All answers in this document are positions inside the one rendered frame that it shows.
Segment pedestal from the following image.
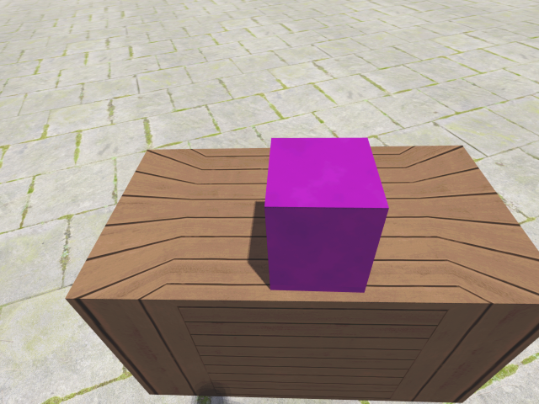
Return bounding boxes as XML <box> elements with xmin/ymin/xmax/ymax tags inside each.
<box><xmin>65</xmin><ymin>146</ymin><xmax>539</xmax><ymax>403</ymax></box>

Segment carton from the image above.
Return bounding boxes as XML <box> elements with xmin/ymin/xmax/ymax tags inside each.
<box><xmin>264</xmin><ymin>138</ymin><xmax>389</xmax><ymax>293</ymax></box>

